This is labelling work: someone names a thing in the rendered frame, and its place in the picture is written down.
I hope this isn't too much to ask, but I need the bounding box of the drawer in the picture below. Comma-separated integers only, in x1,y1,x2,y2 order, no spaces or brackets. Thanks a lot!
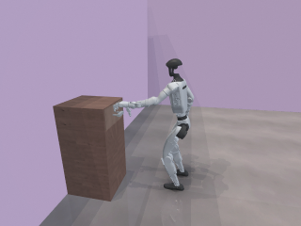
104,99,122,131

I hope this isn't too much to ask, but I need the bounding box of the robot torso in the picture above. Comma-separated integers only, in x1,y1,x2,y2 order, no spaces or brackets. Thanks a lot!
168,79,191,131

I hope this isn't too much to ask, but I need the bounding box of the right robot thigh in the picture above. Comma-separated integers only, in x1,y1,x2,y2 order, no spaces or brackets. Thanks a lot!
171,123,179,153

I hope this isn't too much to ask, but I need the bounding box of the right robot upper arm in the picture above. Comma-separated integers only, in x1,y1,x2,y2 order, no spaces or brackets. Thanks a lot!
183,79,195,103

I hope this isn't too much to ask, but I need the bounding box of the handle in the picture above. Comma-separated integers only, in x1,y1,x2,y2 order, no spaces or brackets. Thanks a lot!
112,111,124,117

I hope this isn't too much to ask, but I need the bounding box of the robot left hand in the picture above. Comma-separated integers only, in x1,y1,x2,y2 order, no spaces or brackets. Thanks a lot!
113,101,132,117

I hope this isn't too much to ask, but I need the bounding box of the left robot forearm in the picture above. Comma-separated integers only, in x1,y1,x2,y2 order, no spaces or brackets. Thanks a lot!
128,96,157,109

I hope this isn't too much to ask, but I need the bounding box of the left robot upper arm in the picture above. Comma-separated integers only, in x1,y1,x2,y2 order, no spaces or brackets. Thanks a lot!
153,82,179,105

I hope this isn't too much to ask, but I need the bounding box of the cabinet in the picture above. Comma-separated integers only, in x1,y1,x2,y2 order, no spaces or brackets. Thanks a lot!
53,95,126,202

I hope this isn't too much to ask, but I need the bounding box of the right robot forearm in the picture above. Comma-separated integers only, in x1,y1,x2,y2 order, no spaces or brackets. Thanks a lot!
185,101,194,116

